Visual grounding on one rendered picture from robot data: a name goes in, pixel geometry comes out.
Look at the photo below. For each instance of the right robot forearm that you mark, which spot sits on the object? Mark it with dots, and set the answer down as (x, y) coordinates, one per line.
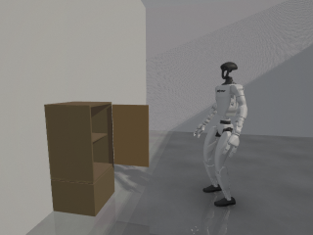
(209, 116)

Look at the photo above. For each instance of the robot left foot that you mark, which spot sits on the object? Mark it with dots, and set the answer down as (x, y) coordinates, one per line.
(224, 202)

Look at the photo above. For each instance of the robot right hand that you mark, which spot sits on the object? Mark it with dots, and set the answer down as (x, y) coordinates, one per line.
(200, 127)

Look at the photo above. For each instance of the left robot forearm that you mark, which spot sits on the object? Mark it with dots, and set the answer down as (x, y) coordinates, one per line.
(239, 121)

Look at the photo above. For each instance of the humanoid robot torso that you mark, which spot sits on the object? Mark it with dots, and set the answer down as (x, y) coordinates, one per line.
(226, 105)

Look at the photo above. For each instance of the robot left hand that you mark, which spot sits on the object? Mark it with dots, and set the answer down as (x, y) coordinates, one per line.
(234, 141)

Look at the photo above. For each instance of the cupboard door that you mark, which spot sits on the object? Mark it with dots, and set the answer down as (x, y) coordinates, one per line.
(130, 132)

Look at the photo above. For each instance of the right robot upper arm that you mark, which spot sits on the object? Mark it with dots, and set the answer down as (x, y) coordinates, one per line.
(215, 104)

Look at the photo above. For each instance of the left robot upper arm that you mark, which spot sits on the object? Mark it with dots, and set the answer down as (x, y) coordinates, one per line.
(238, 90)

